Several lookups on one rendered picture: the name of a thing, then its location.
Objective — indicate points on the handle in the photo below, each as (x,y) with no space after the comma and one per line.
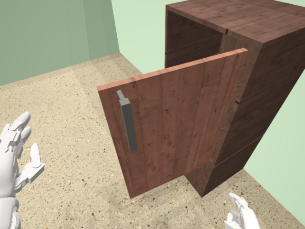
(126,110)

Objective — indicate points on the robot right hand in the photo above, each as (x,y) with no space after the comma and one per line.
(246,219)

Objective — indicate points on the left robot forearm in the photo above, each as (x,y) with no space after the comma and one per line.
(9,218)

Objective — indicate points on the cupboard door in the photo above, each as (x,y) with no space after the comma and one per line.
(178,113)

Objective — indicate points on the robot left hand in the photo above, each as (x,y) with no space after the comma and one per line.
(12,139)

